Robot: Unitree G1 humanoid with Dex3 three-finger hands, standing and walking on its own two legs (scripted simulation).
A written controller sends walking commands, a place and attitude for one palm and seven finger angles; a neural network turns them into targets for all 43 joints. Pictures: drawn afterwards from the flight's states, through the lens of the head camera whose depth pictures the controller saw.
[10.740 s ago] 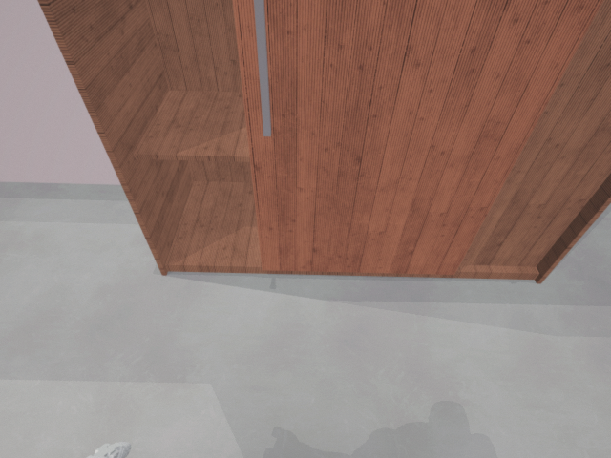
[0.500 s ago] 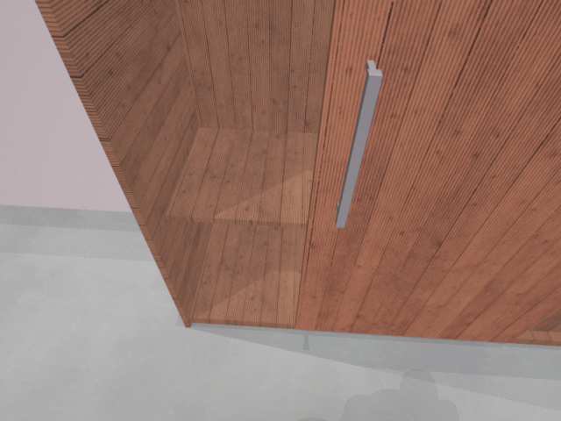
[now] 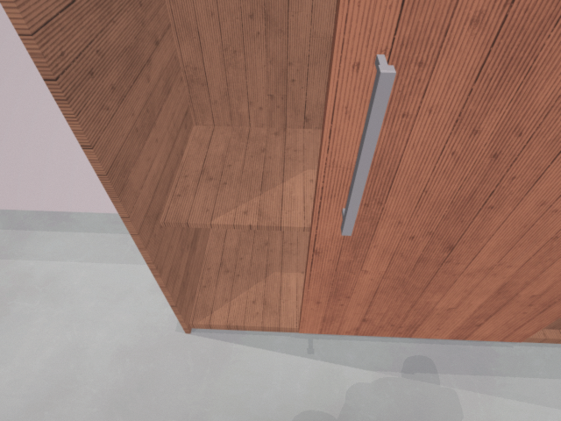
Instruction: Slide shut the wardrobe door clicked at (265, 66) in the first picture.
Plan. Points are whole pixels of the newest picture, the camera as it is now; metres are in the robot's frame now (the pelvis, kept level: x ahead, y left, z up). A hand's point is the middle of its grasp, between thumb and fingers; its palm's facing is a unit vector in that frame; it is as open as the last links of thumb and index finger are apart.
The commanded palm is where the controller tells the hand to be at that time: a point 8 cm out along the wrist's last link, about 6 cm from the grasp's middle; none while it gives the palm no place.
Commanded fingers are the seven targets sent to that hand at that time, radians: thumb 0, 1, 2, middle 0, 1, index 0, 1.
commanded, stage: come to a stop and stand still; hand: right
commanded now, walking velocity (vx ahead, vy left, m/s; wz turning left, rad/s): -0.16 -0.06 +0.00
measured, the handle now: (360, 161) +0.48 -0.10 +0.11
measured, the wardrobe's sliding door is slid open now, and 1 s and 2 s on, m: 0.39 0.39 0.39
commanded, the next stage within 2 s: look again from close up in 1.52 s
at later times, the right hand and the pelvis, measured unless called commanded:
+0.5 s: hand out of the picture +0.02 -0.18 -0.16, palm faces +0.03 +0.97 -0.25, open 7.3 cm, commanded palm none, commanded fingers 0.00 -0.90 -0.90 0.20 0.30 0.20 0.30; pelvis +0.00 +0.00 +0.01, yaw +1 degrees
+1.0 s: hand out of the picture +0.01 -0.20 -0.16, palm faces -0.04 +0.98 -0.21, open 7.3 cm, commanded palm none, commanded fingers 0.00 -0.90 -0.90 0.20 0.30 0.20 0.30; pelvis -0.02 -0.02 +0.01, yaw +2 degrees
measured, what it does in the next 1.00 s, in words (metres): steps on the spot: right foot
